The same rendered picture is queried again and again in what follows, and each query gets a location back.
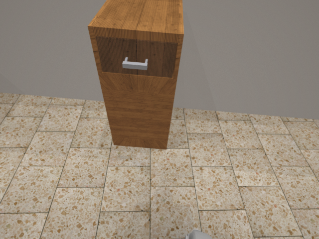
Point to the handle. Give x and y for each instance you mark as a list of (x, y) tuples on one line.
[(135, 65)]

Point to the cabinet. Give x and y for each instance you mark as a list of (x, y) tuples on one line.
[(139, 107)]

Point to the drawer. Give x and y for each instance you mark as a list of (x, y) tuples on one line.
[(160, 55)]

